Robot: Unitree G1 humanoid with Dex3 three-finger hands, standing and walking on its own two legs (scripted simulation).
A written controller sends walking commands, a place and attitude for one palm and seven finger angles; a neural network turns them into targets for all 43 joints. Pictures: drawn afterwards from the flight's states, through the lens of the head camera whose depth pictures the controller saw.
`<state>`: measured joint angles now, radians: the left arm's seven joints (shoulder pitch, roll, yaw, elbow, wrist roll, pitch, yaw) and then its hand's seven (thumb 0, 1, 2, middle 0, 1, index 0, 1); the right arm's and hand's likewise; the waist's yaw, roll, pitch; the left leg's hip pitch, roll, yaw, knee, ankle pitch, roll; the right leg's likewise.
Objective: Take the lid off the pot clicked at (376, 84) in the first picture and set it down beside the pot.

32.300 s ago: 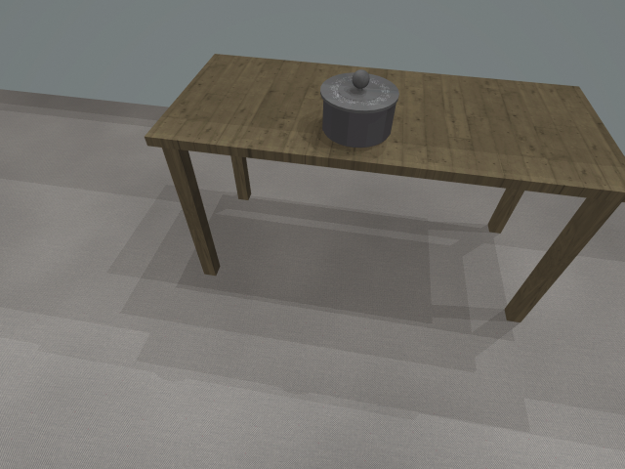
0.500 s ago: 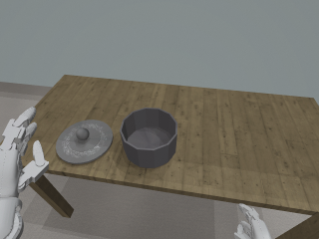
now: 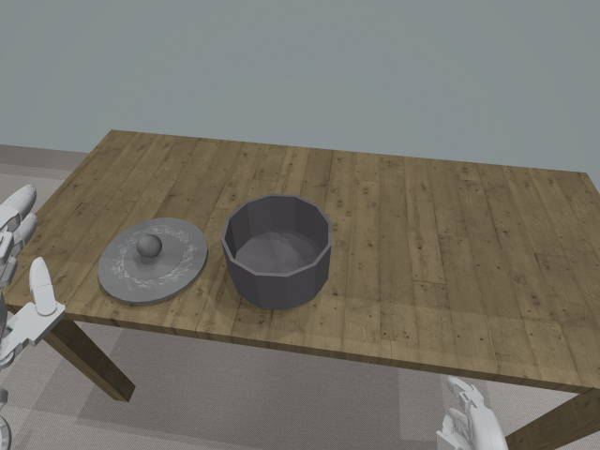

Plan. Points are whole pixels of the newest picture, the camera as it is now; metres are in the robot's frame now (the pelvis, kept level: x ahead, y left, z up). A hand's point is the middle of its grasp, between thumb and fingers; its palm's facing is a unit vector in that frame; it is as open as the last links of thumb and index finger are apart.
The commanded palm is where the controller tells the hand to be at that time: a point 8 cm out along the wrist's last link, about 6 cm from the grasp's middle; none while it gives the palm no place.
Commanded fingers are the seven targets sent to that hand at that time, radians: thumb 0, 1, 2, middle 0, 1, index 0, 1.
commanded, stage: step back with the hand held close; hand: left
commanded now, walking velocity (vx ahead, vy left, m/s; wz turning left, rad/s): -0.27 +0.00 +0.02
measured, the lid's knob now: (149, 245) +0.45 +0.35 -0.06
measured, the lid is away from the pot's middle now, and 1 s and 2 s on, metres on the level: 0.25 0.25 0.25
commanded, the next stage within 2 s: stop stepping back and stand still in 1.58 s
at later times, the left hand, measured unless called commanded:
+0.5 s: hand (3, 394) +0.12 +0.26 +0.16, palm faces +0.43 -0.79 -0.43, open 7.4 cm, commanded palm +0.06 +0.29 +0.18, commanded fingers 0.00 0.90 0.90 -0.20 -0.30 -0.20 -0.30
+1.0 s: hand out of the picture +0.08 +0.26 +0.16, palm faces +0.45 -0.78 -0.44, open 7.4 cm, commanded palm +0.01 +0.29 +0.18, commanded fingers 0.00 0.90 0.90 -0.20 -0.30 -0.20 -0.30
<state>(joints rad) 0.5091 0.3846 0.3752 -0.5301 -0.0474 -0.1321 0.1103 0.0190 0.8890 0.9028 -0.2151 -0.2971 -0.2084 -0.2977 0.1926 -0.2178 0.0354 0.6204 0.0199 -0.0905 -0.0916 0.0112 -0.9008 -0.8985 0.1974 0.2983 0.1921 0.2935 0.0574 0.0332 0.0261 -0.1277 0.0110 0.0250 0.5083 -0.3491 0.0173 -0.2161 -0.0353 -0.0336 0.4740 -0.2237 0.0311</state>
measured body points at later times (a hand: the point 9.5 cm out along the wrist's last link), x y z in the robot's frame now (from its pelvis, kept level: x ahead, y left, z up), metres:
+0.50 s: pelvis -0.06 +0.01 -0.01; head -0.06 +0.03 +0.44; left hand +0.09 +0.30 +0.19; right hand +0.12 -0.22 -0.08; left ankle -0.04 +0.11 -0.74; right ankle +0.02 -0.14 -0.74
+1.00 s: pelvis -0.11 +0.01 -0.03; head -0.10 +0.04 +0.42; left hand +0.05 +0.30 +0.19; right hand +0.06 -0.22 -0.09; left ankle -0.05 +0.11 -0.74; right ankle +0.02 -0.14 -0.74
